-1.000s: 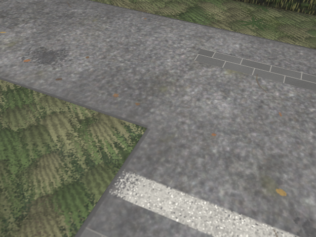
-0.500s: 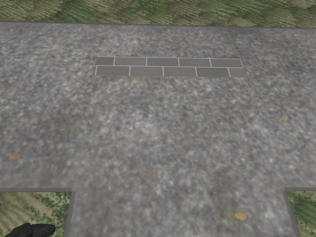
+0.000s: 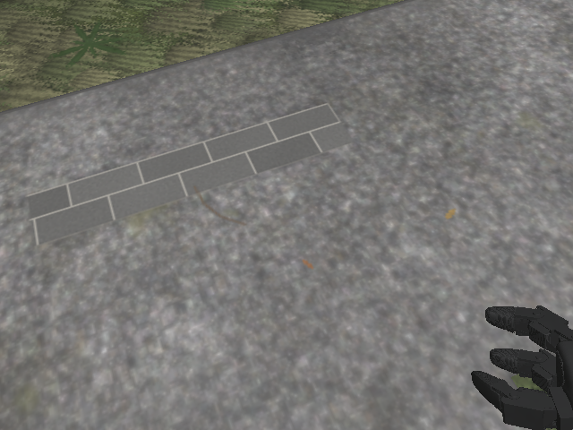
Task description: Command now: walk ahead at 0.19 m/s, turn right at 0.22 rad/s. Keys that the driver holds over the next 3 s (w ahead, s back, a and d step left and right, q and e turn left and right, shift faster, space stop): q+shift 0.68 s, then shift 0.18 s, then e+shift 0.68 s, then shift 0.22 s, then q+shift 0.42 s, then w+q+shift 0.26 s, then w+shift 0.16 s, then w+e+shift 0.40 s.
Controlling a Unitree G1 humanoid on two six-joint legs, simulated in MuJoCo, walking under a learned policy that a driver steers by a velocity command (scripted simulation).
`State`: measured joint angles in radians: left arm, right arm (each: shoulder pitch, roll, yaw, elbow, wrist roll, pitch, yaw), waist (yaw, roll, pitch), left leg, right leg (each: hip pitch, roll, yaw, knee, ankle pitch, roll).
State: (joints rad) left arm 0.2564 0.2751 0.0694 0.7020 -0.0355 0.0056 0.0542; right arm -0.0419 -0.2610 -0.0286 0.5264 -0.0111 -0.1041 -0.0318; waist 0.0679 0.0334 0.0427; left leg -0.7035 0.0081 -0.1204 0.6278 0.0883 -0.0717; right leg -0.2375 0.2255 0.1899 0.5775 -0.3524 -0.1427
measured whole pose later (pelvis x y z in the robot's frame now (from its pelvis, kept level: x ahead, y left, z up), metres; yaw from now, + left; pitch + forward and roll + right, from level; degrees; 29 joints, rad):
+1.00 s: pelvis +0.10 +0.06 +0.01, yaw +36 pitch +3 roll +0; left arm 0.23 0.31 0.08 0.78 -0.01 0.04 0.03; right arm 0.12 -0.21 -0.02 0.60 -0.03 0.02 -0.01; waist 0.04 -0.04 0.01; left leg -0.31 0.00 0.03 0.53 -0.27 0.03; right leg -0.52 -0.06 -0.01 1.06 -0.45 0.08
